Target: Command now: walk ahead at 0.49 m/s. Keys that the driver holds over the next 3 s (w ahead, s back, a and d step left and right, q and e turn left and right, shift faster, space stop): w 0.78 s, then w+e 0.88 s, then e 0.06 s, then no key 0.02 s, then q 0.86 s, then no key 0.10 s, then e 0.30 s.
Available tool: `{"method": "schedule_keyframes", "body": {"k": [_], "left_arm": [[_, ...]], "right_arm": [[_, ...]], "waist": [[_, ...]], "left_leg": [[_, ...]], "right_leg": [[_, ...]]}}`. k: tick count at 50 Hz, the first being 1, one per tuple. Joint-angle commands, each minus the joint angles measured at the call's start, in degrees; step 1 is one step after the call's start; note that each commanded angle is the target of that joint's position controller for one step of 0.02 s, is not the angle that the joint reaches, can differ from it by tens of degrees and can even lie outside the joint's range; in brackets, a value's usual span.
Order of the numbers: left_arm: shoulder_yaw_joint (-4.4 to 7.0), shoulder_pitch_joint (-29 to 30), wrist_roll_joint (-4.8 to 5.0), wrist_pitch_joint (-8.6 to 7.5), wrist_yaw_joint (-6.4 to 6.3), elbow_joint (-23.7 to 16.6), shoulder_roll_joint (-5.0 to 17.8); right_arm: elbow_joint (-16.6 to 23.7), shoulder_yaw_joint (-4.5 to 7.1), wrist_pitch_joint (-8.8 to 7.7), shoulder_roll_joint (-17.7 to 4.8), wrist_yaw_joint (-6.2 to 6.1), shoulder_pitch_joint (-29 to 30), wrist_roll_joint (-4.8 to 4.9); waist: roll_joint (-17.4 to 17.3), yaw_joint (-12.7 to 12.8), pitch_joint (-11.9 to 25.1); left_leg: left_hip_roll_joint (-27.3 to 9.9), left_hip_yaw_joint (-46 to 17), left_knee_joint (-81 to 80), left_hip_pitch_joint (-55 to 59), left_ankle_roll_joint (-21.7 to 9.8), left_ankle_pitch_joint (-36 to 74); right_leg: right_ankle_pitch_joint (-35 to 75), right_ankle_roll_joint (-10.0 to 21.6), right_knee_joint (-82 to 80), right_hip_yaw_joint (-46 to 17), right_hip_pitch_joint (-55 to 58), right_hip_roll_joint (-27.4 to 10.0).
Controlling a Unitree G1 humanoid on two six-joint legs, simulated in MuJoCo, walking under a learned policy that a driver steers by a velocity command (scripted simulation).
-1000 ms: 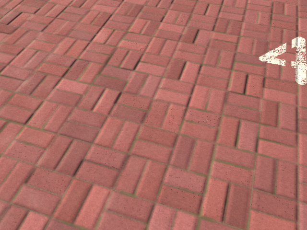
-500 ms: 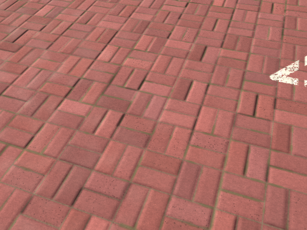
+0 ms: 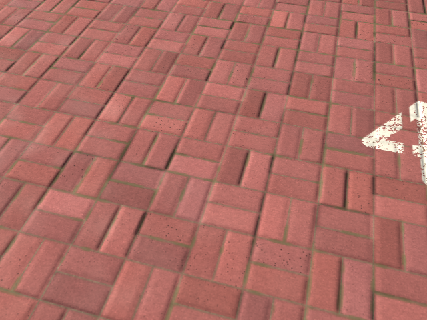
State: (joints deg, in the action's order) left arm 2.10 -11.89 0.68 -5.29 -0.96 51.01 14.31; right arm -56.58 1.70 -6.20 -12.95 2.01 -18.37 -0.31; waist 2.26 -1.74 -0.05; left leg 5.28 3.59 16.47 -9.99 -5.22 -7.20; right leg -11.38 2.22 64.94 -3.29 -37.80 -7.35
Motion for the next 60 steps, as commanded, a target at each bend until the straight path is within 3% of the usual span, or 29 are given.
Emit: {"method": "schedule_keyframes", "body": {"k": [1,5,10,12,14,15,16,17,18,19,20,21,23,26,32,36,39,41,42,43,44,45,46,47,48,49,51,54,60], "left_arm": [[0.74,-1.9,-0.68,0.19,-0.38,-2.4,2.6],[0.36,7.2,-0.14,-0.46,0.36,-4.8,1.7],[0.2,14.0,0.59,-0.99,2.1,-7.6,2.6],[0.62,12.4,0.6,-1.5,2.64,-7.8,3.9],[2.58,0.9,0.44,-1.87,2.49,-4.6,7.2],[4.12,-10.9,-0.02,-1.96,2.03,-1.9,11.8],[5.54,-17.3,-0.55,-1.4,2.14,-0.3,17.4],[3.96,-17.4,-0.66,-1.53,2.36,-0.5,12.1],[2.92,-12.0,-0.43,-1.68,2.36,-1.4,9.0],[2.21,-6.1,-0.34,-1.57,2.45,-2.8,7.3],[1.69,-2.8,-0.54,-1.49,2.77,-3.3,5.5],[1.31,-1.5,-0.91,-1.63,2.98,-3.2,4.4],[1.3,-2.7,-0.95,-1.84,3.13,-1.8,4.0],[1.92,-5.9,-0.97,-1.83,2.27,0.0,6.2],[1.94,-10.5,-0.36,-0.89,0.86,2.1,7.2],[2.2,-14.1,0.05,-0.14,0.58,4.4,7.5],[2.71,-14.0,0.32,0.62,0.15,5.1,8.2],[2.96,-12.6,0.41,1.09,0.09,4.9,8.9],[2.81,-11.1,0.29,1.39,0.14,4.6,8.8],[2.1,-10.1,-0.24,1.43,0.25,3.5,7.2],[0.45,-15.3,-0.8,0.68,0.64,2.2,1.5],[-0.14,-17.6,0.56,-0.6,0.91,3.4,-0.1],[1.64,-13.1,2.27,-1.24,0.89,2.7,6.2],[1.97,-8.8,2.51,-1.27,0.62,1.2,7.1],[2.21,-6.6,1.94,-0.81,0.16,0.9,6.4],[2.77,-7.1,1.39,0.08,-0.16,1.1,5.6],[2.68,-9.7,1.41,1.8,-0.02,1.8,2.5],[3.19,-6.7,1.12,3.03,-0.2,0.0,2.4],[2.95,3.2,0.43,2.46,1.52,-3.9,1.6]], "right_arm": [[3.2,1.23,-1.01,-7.6,-1.15,2.3,0.09],[2.2,1.52,-0.27,-9.3,-2.0,-2.2,1.01],[0.4,1.88,0.91,-9.9,-2.14,-6.2,1.56],[0.3,2.22,1.52,-10.6,-2.26,-5.6,1.6],[0.9,1.89,2.16,-9.9,-2.26,-3.6,1.21],[2.3,0.81,2.11,-7.5,-2.23,-3.2,0.29],[2.9,-1.25,0.76,-0.5,-1.71,-9.4,0.38],[2.1,-0.48,-0.75,-4.4,-1.51,-8.4,1.26],[3.8,0.82,-1.5,-9.1,-1.29,-3.1,2.71],[4.7,0.93,-1.53,-9.3,-1.58,0.2,2.62],[4.9,1.19,-1.16,-8.5,-1.93,2.0,1.7],[4.9,1.43,-0.35,-7.5,-2.11,1.3,1.34],[4.2,1.34,1.09,-5.2,-2.18,-0.5,1.29],[6.0,1.66,1.76,-5.2,-2.4,4.0,0.78],[9.5,1.33,1.22,-3.8,-1.71,16.2,0.9],[11.7,1.01,0.77,-3.8,-0.65,22.4,1.41],[13.0,1.09,0.14,-4.5,0.4,23.7,1.55],[12.3,2.03,-0.33,-6.4,0.47,19.5,1.43],[10.2,3.19,-0.49,-8.3,0.17,12.3,1.34],[7.2,4.7,-0.56,-11.8,-0.41,1.0,1.05],[5.8,6.17,-0.31,-17.8,-1.05,-7.7,-0.33],[5.4,5.21,-0.06,-15.1,-0.87,-8.6,-0.11],[5.9,4.03,-0.22,-11.2,-0.91,-4.3,0.39],[6.9,3.29,-0.31,-8.7,-1.02,0.7,0.63],[7.2,2.66,-0.54,-6.6,-0.8,5.1,0.44],[7.1,2.23,-0.87,-4.9,-0.67,7.5,0.04],[6.0,2.35,-1.15,-4.4,-0.63,8.1,-0.52],[4.6,3.03,-1.44,-6.5,-1.44,6.6,-0.83],[3.6,3.38,-0.53,-8.5,-3.19,3.7,-0.62]], "waist": [[-4.5,2.6,-3.1],[-4.5,-0.6,-3.1],[-5.3,-2.6,-4.6],[-6.1,-1.0,-3.8],[-5.8,5.2,2.6],[-1.4,9.5,11.4],[13.8,7.7,18.6],[11.7,8.4,20.2],[7.9,7.1,12.4],[3.5,5.2,8.1],[0.8,3.8,4.7],[2.1,1.9,3.4],[2.6,0.6,2.3],[1.0,0.9,-0.1],[1.2,4.1,-2.9],[1.3,5.9,-5.3],[1.6,5.0,-5.4],[2.8,2.0,-2.7],[2.8,-1.9,1.3],[1.2,-6.5,8.8],[-10.8,-5.9,18.9],[-18.4,-5.4,25.2],[-13.1,-5.1,16.4],[-9.9,-3.5,9.7],[-6.4,-1.5,5.1],[-7.4,0.5,2.8],[-8.3,2.4,1.2],[-6.3,2.8,-1.3],[-4.6,0.5,-3.7]], "left_leg": [[-16.0,-11.9,-11.7,-6.0,-9.8,3.5],[-15.2,-9.2,-10.8,-1.1,-7.4,4.2],[-18.8,-10.3,-6.6,7.9,-6.5,2.6],[-20.1,-11.0,-3.4,10.3,-5.5,5.5],[-16.4,-7.8,10.2,8.9,-3.3,21.7],[-12.7,-4.2,27.3,-0.4,-1.2,17.1],[-2.4,-0.9,49.4,-25.0,3.2,-7.7],[-3.0,-10.2,57.9,-32.0,2.2,-24.0],[-6.4,-10.5,60.1,-36.0,0.9,-19.8],[-9.6,-8.7,58.1,-34.1,0.8,-14.1],[-11.4,-7.9,54.6,-31.9,1.0,-10.3],[-13.1,-8.0,51.5,-28.4,1.2,-7.7],[-13.3,-7.0,49.1,-25.4,2.0,-5.5],[-13.7,-6.7,42.6,-30.4,3.4,0.3],[-11.8,-4.7,23.5,-30.8,4.1,13.1],[-10.6,-4.1,17.1,-31.7,3.3,11.8],[-9.9,-4.0,14.2,-30.4,1.5,6.8],[-7.4,-2.5,12.6,-20.8,0.2,3.1],[-5.4,-0.9,11.5,-10.6,-0.9,3.2],[-8.5,-4.1,13.5,6.7,-3.0,4.7],[-24.1,-25.5,12.6,30.6,-9.7,0.6],[-30.5,-44.9,2.8,35.4,-13.8,-6.1],[-28.6,-38.3,1.2,27.7,-10.5,-9.6],[-26.8,-29.2,0.0,18.6,-7.8,-8.6],[-24.4,-22.8,-2.7,9.7,-6.2,-5.6],[-22.0,-17.3,-4.9,4.2,-4.8,-3.3],[-20.1,-10.9,-7.8,-1.2,-4.5,0.4],[-20.0,-4.7,-9.4,-1.3,-5.1,6.9],[-19.6,3.4,-10.1,4.2,-3.7,11.0]], "right_leg": [[9.1,-1.5,-8.2,-0.1,-1.1,-2.3],[17.1,-2.0,-24.5,2.1,0.8,0.3],[12.0,-0.8,-33.1,2.4,0.9,1.9],[7.4,0.8,-35.5,3.0,4.6,2.9],[5.5,3.3,-37.8,5.7,20.3,6.2],[6.4,6.9,-36.7,-2.4,37.5,-1.0],[-2.7,15.8,-41.7,-28.1,59.1,-14.2],[-5.9,15.8,-47.8,-38.7,59.8,-15.5],[-4.1,12.8,-48.0,-30.2,52.8,-13.8],[1.8,11.3,-49.1,-22.1,44.5,-11.6],[5.8,10.5,-51.2,-16.8,37.6,-9.1],[8.1,9.6,-53.1,-12.8,33.3,-7.1],[12.4,10.0,-55.5,-8.3,29.5,-5.0],[18.1,10.8,-57.1,-5.3,30.2,-5.1],[14.7,9.0,-58.9,-0.9,32.8,-3.8],[13.6,8.9,-57.4,-0.7,38.8,-5.9],[17.4,8.0,-54.0,-0.9,43.1,-8.1],[28.8,7.1,-48.7,-1.6,42.5,-7.7],[36.7,6.0,-40.9,-0.4,40.5,-5.4],[33.1,4.2,-27.5,1.5,32.0,-2.0],[8.8,0.3,-4.4,4.8,10.4,6.2],[-21.5,-0.3,8.1,-2.7,0.1,10.9],[-19.3,0.6,12.9,-5.9,-4.7,7.3],[-13.8,1.2,12.0,-3.7,-5.4,3.9],[-9.1,1.1,8.6,-2.9,-2.6,1.6],[-5.9,1.2,5.4,-3.1,0.6,-0.2],[-3.0,1.3,3.7,-2.9,4.8,-1.1],[3.0,0.8,0.5,-3.8,0.1,-1.1],[15.9,0.0,-16.7,-0.6,-3.7,0.1]]}}
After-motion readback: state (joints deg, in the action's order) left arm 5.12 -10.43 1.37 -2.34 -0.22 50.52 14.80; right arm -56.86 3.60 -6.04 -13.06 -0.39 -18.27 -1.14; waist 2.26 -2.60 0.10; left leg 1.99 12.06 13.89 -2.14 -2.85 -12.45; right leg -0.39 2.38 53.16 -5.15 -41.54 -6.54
